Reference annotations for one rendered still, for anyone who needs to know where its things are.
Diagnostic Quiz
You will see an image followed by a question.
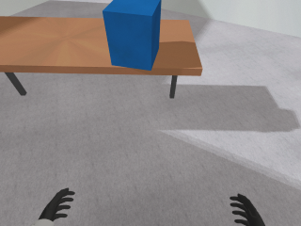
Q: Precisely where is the table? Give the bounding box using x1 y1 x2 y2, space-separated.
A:
0 16 203 99

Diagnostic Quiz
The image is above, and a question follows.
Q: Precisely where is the right robot hand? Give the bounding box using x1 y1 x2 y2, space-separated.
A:
230 193 265 226

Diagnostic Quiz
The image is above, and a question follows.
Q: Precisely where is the carton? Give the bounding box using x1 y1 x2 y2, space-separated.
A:
103 0 162 71

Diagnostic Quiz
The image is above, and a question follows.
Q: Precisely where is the left robot hand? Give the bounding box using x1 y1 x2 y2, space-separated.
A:
38 187 75 221

